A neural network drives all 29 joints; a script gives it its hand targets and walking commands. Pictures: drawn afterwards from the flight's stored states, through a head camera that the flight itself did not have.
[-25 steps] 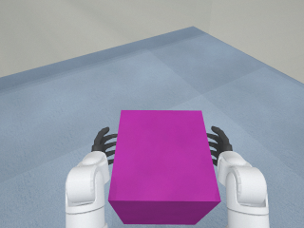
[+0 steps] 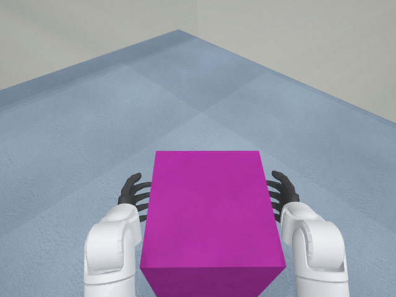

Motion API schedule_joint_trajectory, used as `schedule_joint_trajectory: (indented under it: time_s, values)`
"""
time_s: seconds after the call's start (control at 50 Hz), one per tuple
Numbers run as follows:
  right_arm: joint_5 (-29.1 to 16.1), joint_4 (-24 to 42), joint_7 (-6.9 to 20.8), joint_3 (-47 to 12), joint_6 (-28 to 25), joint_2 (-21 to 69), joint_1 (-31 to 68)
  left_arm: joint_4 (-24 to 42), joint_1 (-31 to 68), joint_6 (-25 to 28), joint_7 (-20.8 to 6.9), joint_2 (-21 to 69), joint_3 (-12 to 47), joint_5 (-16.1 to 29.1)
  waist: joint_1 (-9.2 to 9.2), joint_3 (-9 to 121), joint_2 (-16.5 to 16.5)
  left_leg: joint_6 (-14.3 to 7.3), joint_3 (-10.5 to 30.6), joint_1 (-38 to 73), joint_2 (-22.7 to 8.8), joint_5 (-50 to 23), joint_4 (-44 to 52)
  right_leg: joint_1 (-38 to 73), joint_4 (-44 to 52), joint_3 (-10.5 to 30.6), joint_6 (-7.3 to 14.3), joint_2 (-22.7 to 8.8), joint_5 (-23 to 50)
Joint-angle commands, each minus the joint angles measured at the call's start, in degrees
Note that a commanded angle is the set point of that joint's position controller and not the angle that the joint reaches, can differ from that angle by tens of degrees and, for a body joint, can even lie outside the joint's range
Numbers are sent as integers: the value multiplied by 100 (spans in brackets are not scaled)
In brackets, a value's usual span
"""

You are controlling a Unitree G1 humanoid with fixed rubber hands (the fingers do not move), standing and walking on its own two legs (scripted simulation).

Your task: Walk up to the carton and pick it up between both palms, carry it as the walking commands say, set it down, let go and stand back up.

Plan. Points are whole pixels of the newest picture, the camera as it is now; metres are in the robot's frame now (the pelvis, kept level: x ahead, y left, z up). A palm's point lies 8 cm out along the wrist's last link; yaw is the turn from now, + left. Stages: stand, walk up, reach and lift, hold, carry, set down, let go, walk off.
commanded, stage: carry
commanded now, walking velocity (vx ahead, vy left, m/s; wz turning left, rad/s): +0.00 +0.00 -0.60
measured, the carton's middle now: (207, 229) +0.27 +0.02 +0.00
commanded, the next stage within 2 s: none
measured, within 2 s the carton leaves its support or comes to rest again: neither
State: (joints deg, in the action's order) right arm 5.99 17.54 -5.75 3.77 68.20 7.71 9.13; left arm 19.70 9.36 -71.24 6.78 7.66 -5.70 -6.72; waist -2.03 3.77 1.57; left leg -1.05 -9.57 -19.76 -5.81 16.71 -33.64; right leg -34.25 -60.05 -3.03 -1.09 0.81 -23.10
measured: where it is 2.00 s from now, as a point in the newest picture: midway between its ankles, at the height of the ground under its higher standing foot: outside the picture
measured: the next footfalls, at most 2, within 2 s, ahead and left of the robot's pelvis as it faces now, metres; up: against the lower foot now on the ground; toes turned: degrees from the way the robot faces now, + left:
right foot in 0.20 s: +0.00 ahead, -0.17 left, +0.00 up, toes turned -19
left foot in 0.52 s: +0.01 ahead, +0.05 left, +0.00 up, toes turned -9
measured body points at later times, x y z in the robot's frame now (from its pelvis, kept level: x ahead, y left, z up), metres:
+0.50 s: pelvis -0.07 -0.04 -0.01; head -0.05 -0.04 +0.44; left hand +0.24 +0.01 +0.06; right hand +0.16 -0.27 +0.06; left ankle -0.03 +0.06 -0.72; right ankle -0.04 -0.15 -0.73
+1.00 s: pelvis -0.10 -0.05 +0.00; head -0.13 -0.05 +0.45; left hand +0.21 +0.00 +0.08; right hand +0.12 -0.28 +0.08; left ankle -0.03 +0.06 -0.73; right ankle -0.04 -0.16 -0.73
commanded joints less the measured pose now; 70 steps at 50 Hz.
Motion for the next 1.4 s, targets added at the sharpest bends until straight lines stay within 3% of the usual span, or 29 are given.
schedule_joint_trajectory:
  time_s: [0.0, 0.1, 0.12, 0.14, 0.16, 0.18, 0.2, 0.22, 0.26, 0.3, 0.34, 0.44, 0.46, 0.48, 0.5, 0.52, 0.54, 0.56, 0.58, 0.64, 0.68, 0.72, 0.76, 0.96, 1.38]
  values:
    - [-2101, 536, 1464, -3563, -2, 5307, 2476, 636, 3361, 197, -1584, 5440, 4467, 2712, 225, 1266, -1241, -292, 519, 1080, -1285, -2042, 1014, -82, -68, -148, -183, -238, -30]
    - [-2019, 433, 1455, -3604, 84, 5166, 2174, 365, 2923, 107, -1518, 5257, 4278, 2574, 315, 1576, -1581, -374, 325, 1431, -1623, -3359, 422, 721, 1602, -638, -72, -19, -383]
    - [-2006, 413, 1457, -3624, 91, 5150, 2177, 273, 2832, 98, -1528, 5239, 4233, 2546, 296, 1623, -1632, -276, 270, 1457, -1655, -3432, 237, 933, 2126, -711, -29, 33, -160]
    - [-1992, 341, 1461, -3626, 100, 5133, 2170, 172, 2733, 100, -1543, 5238, 4193, 2510, 233, 1651, -1494, -39, 131, 1288, -1610, -3235, -24, 1359, 2950, -705, 10, 25, 547]
    - [-1985, 221, 1472, -3618, 104, 5132, 2165, 54, 2662, 109, -1560, 5226, 4136, 2466, 199, 1672, -1041, 271, -58, 849, -1473, -2627, -511, 1981, 3583, -404, 33, -177, 1087]
    - [-2002, 98, 1478, -3637, 97, 5103, 2280, -41, 2621, 130, -1591, 5208, 4072, 2445, 121, 1604, -329, 606, -88, -170, -1332, -1324, -1130, 2740, 3769, 483, 134, -861, 2189]
    - [-2009, 244, 1489, -3770, 93, 5170, 2447, -61, 2580, 205, -1601, 5118, 3983, 2338, 103, 1591, 1610, 968, -281, -1725, -435, 1445, -1955, 3308, 3403, 2418, 878, -2238, 5603]
    - [-2110, 323, 1498, -3889, 71, 5314, 2610, 20, 2555, 225, -1594, 5324, 3989, 2347, 67, 1777, 1456, 946, 269, -1881, -437, 2200, -2629, 3471, 2958, 2149, 1260, -2083, 6643]
    - [-2381, 447, 1547, -4111, 7, 5563, 2938, 170, 2745, 307, -1581, 5475, 3950, 2320, 82, 1785, 774, 918, 466, -1846, -363, 1756, -2947, 3181, 2969, 1603, 1120, -1736, 5493]
    - [-2599, 744, 1568, -4244, -51, 5709, 3225, 477, 2900, 390, -1532, 5531, 3935, 2316, 103, 1800, 750, 813, 494, -1724, -227, 1237, -2995, 2828, 3195, 1384, 1036, -1486, 4104]
    - [-2724, 964, 1563, -4297, -64, 5643, 3227, 659, 2837, 423, -1465, 5471, 3916, 2270, 85, 1861, 680, 699, 473, -1540, -88, 1070, -2698, 2669, 3388, 1447, 1076, -1468, 3153]
    - [-2686, 865, 1571, -4172, 25, 5392, 2775, 712, 2562, 367, -1391, 5354, 3947, 2143, 73, 2077, 641, 406, 462, -525, 248, 949, -1116, 2429, 3465, 1641, 1067, -1455, 2747]
    - [-2643, 792, 1576, -4128, 43, 5369, 2690, 689, 2589, 347, -1394, 5338, 3974, 2148, 122, 2081, 608, 358, 360, -133, 321, 657, -458, 2289, 3399, 1546, 989, -1339, 2598]
    - [-2592, 709, 1584, -4083, 57, 5369, 2611, 620, 2579, 324, -1400, 5305, 3983, 2152, 195, 2070, 527, 304, 326, 466, 292, -79, 513, 1999, 3312, 1397, 827, -1191, 2286]
    - [-2549, 624, 1592, -4016, 69, 5345, 2578, 492, 2515, 308, -1415, 5272, 3967, 2132, 189, 2138, 292, 239, 747, 1197, -75, -359, 981, 1531, 3150, 1307, 605, -1009, 1868]
    - [-2468, 515, 1592, -3927, 57, 5269, 2567, 476, 2544, 278, -1453, 5368, 4019, 2193, 133, 2059, -958, -68, 1981, 1437, -1091, -698, 1281, 1003, 2589, 814, 294, -519, 1139]
    - [-2417, 295, 1595, -3839, 45, 5366, 2412, 632, 2888, 257, -1484, 5353, 4137, 2295, 167, 1711, -1362, -404, 2162, 853, -1514, -979, 1475, 1060, 2410, 569, 244, -238, 251]
    - [-2428, 346, 1604, -3820, 39, 5423, 2569, 642, 3097, 258, -1500, 5397, 4213, 2336, 160, 1587, -1118, -426, 1847, 543, -1426, -939, 1397, 1391, 2312, 553, 299, -276, 241]
    - [-2390, 371, 1599, -3789, 45, 5416, 2661, 583, 3154, 241, -1520, 5455, 4240, 2383, 159, 1497, -918, -316, 1557, 283, -1226, -686, 1361, 1605, 2442, 521, 338, -253, 498]
    - [-2162, 186, 1526, -3604, 75, 5315, 2586, 304, 3201, 168, -1615, 5494, 4235, 2520, 190, 1372, -683, -4, 1033, -113, -674, 229, 1251, 2018, 3053, 600, 340, -413, 1241]
    - [-2088, 20, 1516, -3571, 112, 5351, 2627, 179, 3349, 143, -1650, 5418, 4145, 2518, 229, 1207, -289, 110, 906, -114, -384, 969, 1105, 1730, 3651, 1007, 391, -693, 486]
    - [-2149, 50, 1507, -3669, 143, 5436, 2821, 93, 3405, 125, -1650, 5419, 4070, 2481, 242, 1124, 20, 116, 790, 290, -178, 816, 866, 1230, 4136, 1204, 410, -839, -314]
    - [-2227, 97, 1499, -3758, 157, 5511, 2939, 18, 3353, 113, -1641, 5440, 4003, 2428, 249, 1207, 115, 87, 733, 527, -93, 470, 748, 1097, 4282, 1140, 382, -854, -362]
    - [-2299, -85, 1517, -3785, 27, 5527, 3187, -272, 3203, 300, -1569, 5315, 3719, 2132, 207, 1447, 59, 84, 762, 392, -102, 142, 757, 1422, 4107, 959, 426, -842, 109]
    - [-1779, -398, 1365, -3341, -703, 5250, 2796, -466, 3048, 1017, -1497, 5050, 3488, 1818, 217, 1679, -127, -20, 873, 570, -241, -419, 770, 1734, 3664, 692, 384, -771, 1315]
